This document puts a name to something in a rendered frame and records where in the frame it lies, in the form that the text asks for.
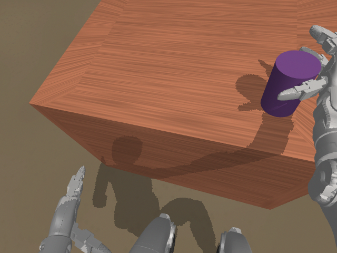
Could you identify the right robot arm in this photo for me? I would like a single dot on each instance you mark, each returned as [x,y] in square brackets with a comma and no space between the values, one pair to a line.
[322,187]

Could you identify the left robot arm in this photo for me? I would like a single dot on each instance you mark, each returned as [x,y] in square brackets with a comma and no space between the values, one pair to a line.
[56,244]

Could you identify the left robot hand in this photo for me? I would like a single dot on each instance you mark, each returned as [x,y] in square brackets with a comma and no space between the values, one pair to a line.
[64,218]

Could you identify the can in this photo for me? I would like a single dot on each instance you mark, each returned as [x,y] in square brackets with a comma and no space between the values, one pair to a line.
[290,69]

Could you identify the right robot hand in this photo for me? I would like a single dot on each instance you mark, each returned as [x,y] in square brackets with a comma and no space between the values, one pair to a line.
[327,76]

